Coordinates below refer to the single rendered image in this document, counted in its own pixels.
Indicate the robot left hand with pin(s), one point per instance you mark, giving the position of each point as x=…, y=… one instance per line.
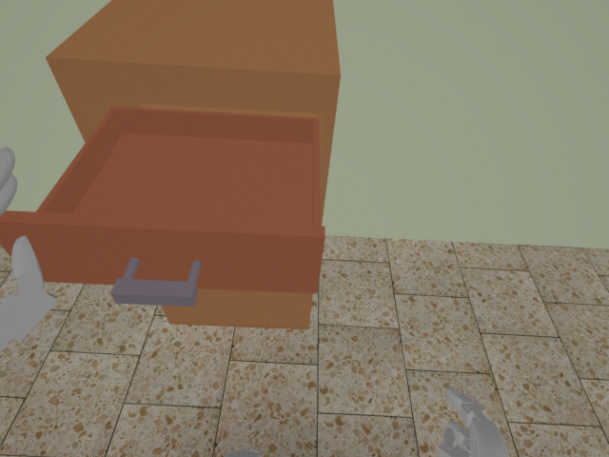
x=19, y=315

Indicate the handle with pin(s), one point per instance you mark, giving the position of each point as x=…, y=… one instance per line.
x=154, y=292

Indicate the cabinet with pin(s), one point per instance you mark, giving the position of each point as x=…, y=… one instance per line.
x=266, y=57

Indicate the robot right hand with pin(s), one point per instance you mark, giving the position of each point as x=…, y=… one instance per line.
x=484, y=438

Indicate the drawer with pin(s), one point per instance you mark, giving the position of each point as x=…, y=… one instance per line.
x=238, y=192

